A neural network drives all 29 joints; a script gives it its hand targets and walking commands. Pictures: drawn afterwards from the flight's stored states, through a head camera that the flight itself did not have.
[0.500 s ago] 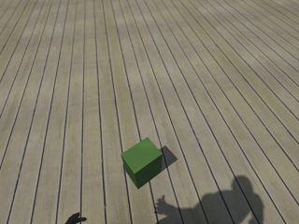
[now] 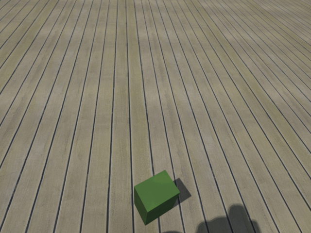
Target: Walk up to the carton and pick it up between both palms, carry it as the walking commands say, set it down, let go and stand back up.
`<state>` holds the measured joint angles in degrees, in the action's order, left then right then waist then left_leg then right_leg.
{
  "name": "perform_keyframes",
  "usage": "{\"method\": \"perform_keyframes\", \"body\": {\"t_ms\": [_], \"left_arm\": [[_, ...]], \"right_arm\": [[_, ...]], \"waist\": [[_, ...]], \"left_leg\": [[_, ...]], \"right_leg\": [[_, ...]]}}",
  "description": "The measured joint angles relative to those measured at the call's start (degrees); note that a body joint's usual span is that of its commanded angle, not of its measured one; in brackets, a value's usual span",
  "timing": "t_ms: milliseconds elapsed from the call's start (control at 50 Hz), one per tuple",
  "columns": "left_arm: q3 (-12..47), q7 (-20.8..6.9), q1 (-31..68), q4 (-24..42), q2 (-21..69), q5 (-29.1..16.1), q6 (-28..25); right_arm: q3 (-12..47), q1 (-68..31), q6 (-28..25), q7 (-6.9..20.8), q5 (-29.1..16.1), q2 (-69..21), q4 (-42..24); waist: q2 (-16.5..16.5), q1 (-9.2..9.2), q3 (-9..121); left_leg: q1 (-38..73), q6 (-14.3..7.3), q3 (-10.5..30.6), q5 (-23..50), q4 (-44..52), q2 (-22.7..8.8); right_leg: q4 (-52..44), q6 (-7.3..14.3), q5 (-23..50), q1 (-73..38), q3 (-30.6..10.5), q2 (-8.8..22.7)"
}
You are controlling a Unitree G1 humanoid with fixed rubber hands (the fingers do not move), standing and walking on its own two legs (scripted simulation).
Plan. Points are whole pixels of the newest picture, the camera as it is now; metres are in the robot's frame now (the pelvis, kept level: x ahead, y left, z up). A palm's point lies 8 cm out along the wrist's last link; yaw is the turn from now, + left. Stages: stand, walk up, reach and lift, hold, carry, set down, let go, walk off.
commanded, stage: walk up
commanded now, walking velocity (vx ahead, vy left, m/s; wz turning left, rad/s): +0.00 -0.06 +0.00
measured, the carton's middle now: (154, 198) +0.44 -0.03 -0.64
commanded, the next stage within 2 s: none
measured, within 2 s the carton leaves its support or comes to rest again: neither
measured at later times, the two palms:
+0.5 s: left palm out of the picture +0.07 +0.17 -0.12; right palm out of the picture -0.02 -0.33 -0.15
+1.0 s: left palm out of the picture +0.05 +0.16 -0.12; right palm out of the picture -0.04 -0.40 -0.11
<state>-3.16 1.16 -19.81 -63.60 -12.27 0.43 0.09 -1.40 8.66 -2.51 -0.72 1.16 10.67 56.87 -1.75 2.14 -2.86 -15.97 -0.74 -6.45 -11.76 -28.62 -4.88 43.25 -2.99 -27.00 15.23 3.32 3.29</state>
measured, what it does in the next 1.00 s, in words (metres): steps to the right: right foot, then left foot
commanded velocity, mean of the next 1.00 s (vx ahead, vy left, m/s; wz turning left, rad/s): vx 0.03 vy -0.11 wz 0.10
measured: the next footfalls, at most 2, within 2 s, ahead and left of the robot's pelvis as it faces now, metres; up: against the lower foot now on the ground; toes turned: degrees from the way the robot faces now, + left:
right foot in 0.42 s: +0.03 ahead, -0.20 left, +0.00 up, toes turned -5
left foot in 0.72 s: +0.02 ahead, +0.04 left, +0.00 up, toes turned +2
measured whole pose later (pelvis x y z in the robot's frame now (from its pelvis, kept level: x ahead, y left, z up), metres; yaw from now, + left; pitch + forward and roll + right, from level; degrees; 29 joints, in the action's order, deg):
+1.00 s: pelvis -0.01 -0.12 +0.01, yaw +7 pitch +2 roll -2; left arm -4.9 -1.2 -9.7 -52.6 -16.5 2.4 2.4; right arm -5.1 22.8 1.2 -3.6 2.7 13.5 61.1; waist -0.6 -2.5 -2.0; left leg -12.7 3.1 6.5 -10.5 -20.6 -4.1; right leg 48.2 -3.2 -16.3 25.8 0.5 1.9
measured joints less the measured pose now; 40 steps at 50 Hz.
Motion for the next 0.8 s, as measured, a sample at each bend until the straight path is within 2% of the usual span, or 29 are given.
{"method": "perform_keyframes", "body": {"t_ms": [120, 180, 260, 360, 420, 460, 500, 600, 660, 700, 720, 800], "left_arm": [[-1.15, -0.74, 6.67, 3.38, -2.35, 0.28, 2.83], [-1.60, -1.37, 8.66, 4.96, -3.52, 0.54, 4.05], [-1.31, -1.91, 10.80, 6.40, -3.80, 0.51, 4.83], [-0.70, -2.06, 12.81, 7.30, -2.69, 0.01, 4.21], [-0.32, -1.55, 12.43, 7.31, -2.14, 0.29, 2.02], [0.29, -1.21, 12.04, 6.26, 0.01, 0.77, 0.83], [1.12, -1.00, 11.07, 5.63, 1.59, 0.93, 0.25], [2.15, -0.18, 10.31, 5.13, 3.37, 0.33, -0.82], [2.05, 0.10, 10.28, 4.63, 3.52, 0.28, -0.99], [1.82, 0.18, 10.03, 4.06, 3.29, 0.21, -0.78], [1.69, 0.23, 9.92, 3.73, 2.97, 0.22, -0.68], [1.46, 0.43, 8.77, 3.11, 1.69, 0.21, -0.12]], "right_arm": [[-0.41, 2.83, 0.93, -1.54, -0.89, -0.09, 1.28], [-1.00, 4.57, 1.56, -1.90, -0.79, 0.42, 1.61], [-1.45, 6.09, 2.15, -1.82, -0.26, 1.43, 1.65], [-2.04, 6.82, 3.07, -0.96, 0.49, 2.86, 1.37], [-2.16, 7.38, 3.71, -0.37, 0.49, 3.45, 1.73], [-2.06, 6.77, 4.80, -0.39, 0.38, 4.06, 2.50], [-1.72, 6.35, 5.59, -0.07, 0.02, 3.90, 2.98], [-0.92, 6.29, 5.14, -0.07, -0.14, 2.51, 4.53], [-0.44, 6.39, 4.79, -0.64, -0.36, 1.79, 4.92], [-0.27, 6.51, 4.10, -0.98, -0.41, 1.50, 4.94], [-0.28, 6.44, 3.67, -1.11, -0.33, 1.18, 5.12], [-0.27, 6.23, 2.63, -0.84, -0.26, -0.34, 5.56]], "waist": [[-0.83, -1.98, -1.62], [-0.85, -2.44, -1.45], [-0.13, -3.51, -1.10], [1.74, -5.29, -0.82], [1.58, -5.00, 0.02], [3.66, -4.37, -0.30], [4.51, -4.01, -0.05], [4.93, -3.56, 0.55], [4.88, -3.27, 0.74], [5.03, -3.36, 0.94], [4.63, -3.43, 0.91], [1.64, -2.89, 0.97]], "left_leg": [[1.11, 0.12, 0.39, 1.30, 2.98, -1.83], [0.84, 0.58, 0.27, 1.54, 3.33, -2.85], [0.47, 1.32, 0.17, 2.23, 3.91, -3.82], [-0.67, 3.02, 0.73, 2.81, 3.29, -4.54], [-2.34, 3.86, 0.45, 0.72, -0.50, -3.59], [-3.65, 3.27, 3.01, -7.99, -5.31, -2.38], [-3.99, 2.32, 5.22, -10.12, -8.84, -0.03], [-1.60, 2.06, 5.74, -9.48, -9.91, 2.82], [2.34, 2.13, 5.14, -8.10, -4.03, 3.36], [5.83, 2.21, 4.45, -2.57, 2.84, 3.06], [6.88, 1.93, 4.25, -0.45, 4.86, 2.97], [7.90, 1.16, 3.78, -1.01, 6.26, 3.79]], "right_leg": [[14.69, -1.23, 3.44, 9.68, -1.00, -2.18], [17.69, -1.61, 5.71, 12.29, -1.67, -2.19], [11.66, -1.39, 6.27, 11.24, -1.65, -1.33], [-3.30, 0.26, 6.33, 4.76, -0.85, -1.47], [-17.60, 1.25, 13.05, -2.25, -0.90, -0.47], [-16.33, 1.71, 14.46, -1.92, -1.00, -0.84], [-17.71, 2.17, 14.29, -3.12, -1.18, -0.65], [-20.96, 3.11, 15.60, -5.17, -0.65, -0.85], [-20.86, 3.39, 15.46, -5.30, -0.12, -1.57], [-20.13, 3.35, 15.02, -5.06, 0.49, -2.35], [-19.42, 3.28, 14.65, -4.81, 0.69, -2.46], [-19.65, 3.01, 14.88, -5.17, 0.36, -1.68]]}}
